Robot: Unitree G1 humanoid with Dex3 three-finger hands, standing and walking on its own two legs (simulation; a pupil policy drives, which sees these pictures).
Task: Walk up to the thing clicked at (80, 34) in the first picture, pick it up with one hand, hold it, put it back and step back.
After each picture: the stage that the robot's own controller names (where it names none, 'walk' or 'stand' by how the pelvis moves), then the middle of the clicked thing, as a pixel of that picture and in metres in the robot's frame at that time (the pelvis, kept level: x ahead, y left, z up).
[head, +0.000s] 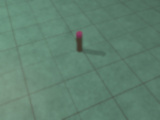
stand; (79, 42) +1.29 +0.07 -0.65
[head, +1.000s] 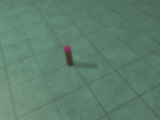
walk; (68, 56) +1.13 +0.27 -0.63
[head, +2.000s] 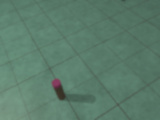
walk; (59, 90) +0.67 +0.30 -0.65
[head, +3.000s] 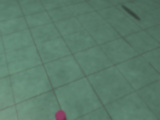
stand; out of the picture +0.43 +0.20 -0.64
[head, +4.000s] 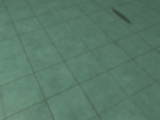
stand; out of the picture +0.36 +0.21 -0.65
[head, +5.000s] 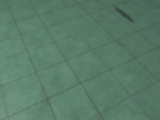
stand; out of the picture +0.36 +0.21 -0.66
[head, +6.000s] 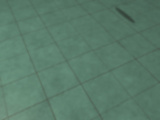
stand; out of the picture +0.35 +0.22 -0.66
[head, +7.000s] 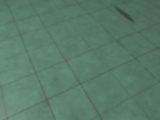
stand; out of the picture +0.35 +0.22 -0.66
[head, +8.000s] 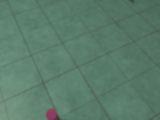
go down; (54, 118) +0.37 +0.21 -0.64
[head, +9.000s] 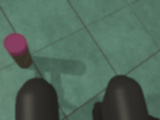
go down; (21, 54) +0.44 +0.23 -0.24
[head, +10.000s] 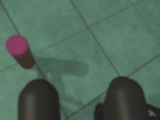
close in; (23, 55) +0.44 +0.23 -0.24
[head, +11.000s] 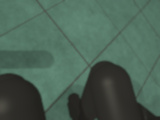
close in; out of the picture +0.42 +0.27 -0.16
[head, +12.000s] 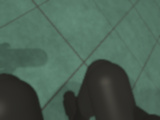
close; out of the picture +0.41 +0.28 -0.16
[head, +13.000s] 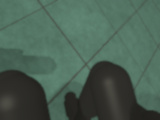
lift; out of the picture +0.38 +0.26 -0.16
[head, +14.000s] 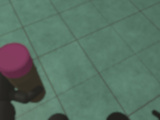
lift; (26, 79) +0.33 +0.18 +0.04
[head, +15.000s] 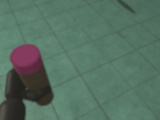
hold; (36, 80) +0.32 +0.17 +0.07
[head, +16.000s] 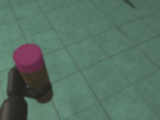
hold; (37, 78) +0.33 +0.17 +0.05
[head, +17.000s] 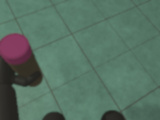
crouch; (26, 65) +0.38 +0.19 -0.01
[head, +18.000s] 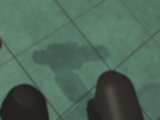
lower; out of the picture +0.49 +0.26 -0.06
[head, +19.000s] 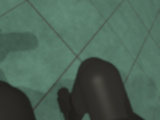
lower; out of the picture +0.46 +0.28 -0.16
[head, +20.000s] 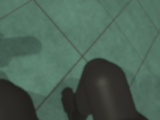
lower; out of the picture +0.44 +0.29 -0.17
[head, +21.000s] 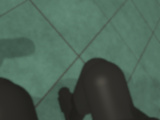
lower; out of the picture +0.44 +0.30 -0.16
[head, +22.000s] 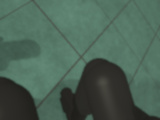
lower; out of the picture +0.43 +0.29 -0.16
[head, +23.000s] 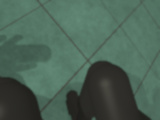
open; out of the picture +0.43 +0.27 -0.17
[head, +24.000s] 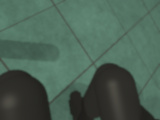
stand; out of the picture +0.43 +0.26 -0.18
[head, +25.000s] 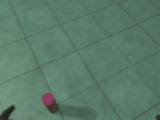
stand; (51, 104) +0.40 +0.20 -0.52
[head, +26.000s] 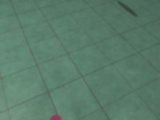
stand; out of the picture +0.39 +0.19 -0.59
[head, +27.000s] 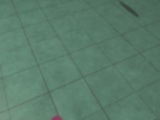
stand; out of the picture +0.39 +0.19 -0.60
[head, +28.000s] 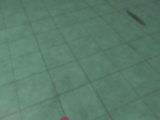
stand; out of the picture +0.42 +0.18 -0.65
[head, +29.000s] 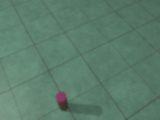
walk; (62, 102) +0.45 +0.15 -0.63
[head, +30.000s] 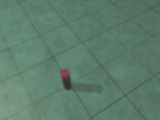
walk; (66, 80) +0.65 +0.18 -0.64
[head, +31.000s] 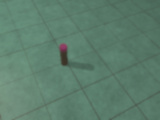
stand; (63, 55) +0.99 +0.18 -0.64
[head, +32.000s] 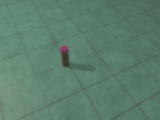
stand; (65, 57) +1.01 +0.19 -0.64
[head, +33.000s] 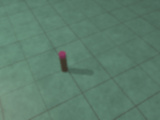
stand; (63, 62) +1.03 +0.23 -0.66
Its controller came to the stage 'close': yes
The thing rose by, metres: 0.70
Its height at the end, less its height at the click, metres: +0.00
